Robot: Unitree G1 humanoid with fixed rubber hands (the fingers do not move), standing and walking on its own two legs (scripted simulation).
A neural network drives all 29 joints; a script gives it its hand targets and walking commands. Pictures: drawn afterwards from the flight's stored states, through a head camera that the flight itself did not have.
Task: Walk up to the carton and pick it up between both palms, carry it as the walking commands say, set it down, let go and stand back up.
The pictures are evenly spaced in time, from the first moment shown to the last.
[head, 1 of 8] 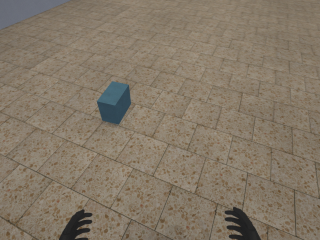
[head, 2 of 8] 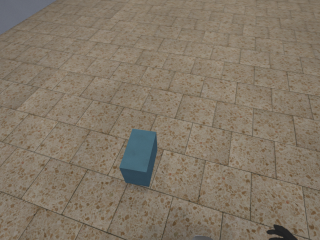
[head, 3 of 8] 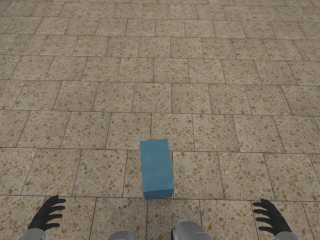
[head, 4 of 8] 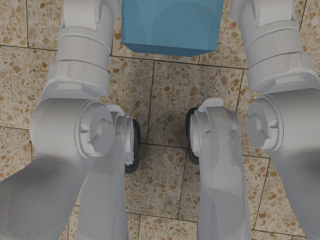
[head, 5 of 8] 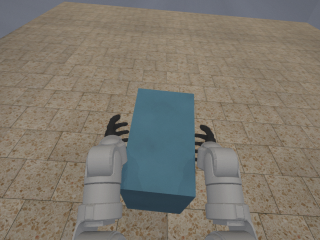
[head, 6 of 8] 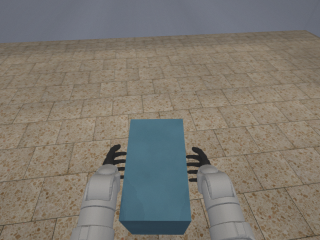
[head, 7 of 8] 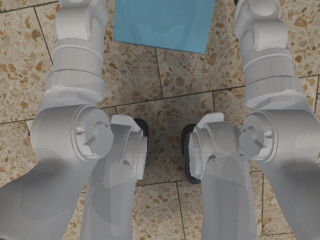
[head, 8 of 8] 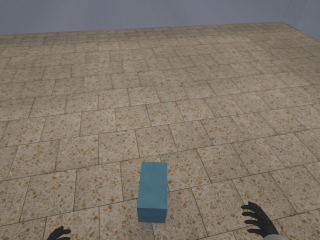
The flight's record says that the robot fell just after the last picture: no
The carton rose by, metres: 0.71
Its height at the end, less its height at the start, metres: +0.00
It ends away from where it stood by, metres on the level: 2.31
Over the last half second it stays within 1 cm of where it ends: yes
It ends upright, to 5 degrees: yes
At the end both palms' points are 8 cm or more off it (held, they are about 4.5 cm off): yes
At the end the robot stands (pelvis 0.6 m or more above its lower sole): yes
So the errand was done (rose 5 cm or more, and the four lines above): yes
